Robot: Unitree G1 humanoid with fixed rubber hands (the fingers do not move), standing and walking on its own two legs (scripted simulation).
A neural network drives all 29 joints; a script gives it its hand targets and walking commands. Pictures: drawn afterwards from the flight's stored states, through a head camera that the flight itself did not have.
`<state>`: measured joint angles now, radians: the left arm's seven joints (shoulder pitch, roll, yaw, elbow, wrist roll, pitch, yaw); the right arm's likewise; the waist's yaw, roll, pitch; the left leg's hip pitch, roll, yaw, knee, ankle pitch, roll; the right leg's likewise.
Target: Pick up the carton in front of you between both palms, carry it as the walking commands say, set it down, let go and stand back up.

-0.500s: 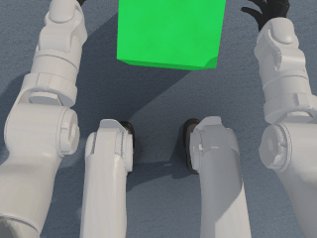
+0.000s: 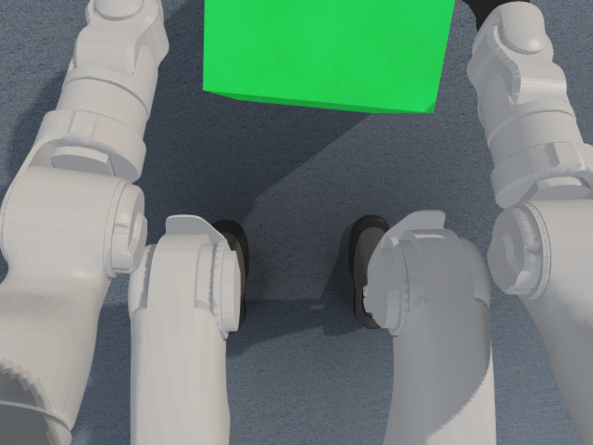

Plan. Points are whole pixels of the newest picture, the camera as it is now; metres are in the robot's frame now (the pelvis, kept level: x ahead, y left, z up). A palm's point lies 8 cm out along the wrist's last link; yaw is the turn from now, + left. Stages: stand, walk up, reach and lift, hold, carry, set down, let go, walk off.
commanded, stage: reach and lift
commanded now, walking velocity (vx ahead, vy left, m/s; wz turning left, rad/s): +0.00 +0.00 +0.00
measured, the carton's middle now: (320, 14) +0.53 -0.02 -0.24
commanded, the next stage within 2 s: none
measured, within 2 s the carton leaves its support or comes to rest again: leaves its support in 0.56 s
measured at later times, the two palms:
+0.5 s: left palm out of the picture +0.55 +0.13 -0.17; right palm out of the picture +0.53 -0.17 -0.17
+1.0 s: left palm out of the picture +0.50 +0.14 +0.01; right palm out of the picture +0.49 -0.16 +0.01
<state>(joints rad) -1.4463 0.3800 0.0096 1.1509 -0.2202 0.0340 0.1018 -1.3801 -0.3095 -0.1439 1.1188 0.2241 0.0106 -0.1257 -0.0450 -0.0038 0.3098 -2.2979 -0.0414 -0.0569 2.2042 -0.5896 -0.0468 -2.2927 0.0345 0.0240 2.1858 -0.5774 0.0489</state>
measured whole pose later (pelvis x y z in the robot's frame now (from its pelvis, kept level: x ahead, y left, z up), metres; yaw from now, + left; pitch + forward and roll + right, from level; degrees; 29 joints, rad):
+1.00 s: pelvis -0.01 +0.00 +0.08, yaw +1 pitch +42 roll -1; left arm -1.17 0.06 0.44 0.84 0.20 0.34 0.06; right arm -1.11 -0.03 -0.52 0.77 -0.20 0.34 -0.07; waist -0.03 0.01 -0.11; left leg -2.13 -0.11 -0.09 1.90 -0.51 -0.07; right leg -2.13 0.10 0.08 1.89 -0.50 0.08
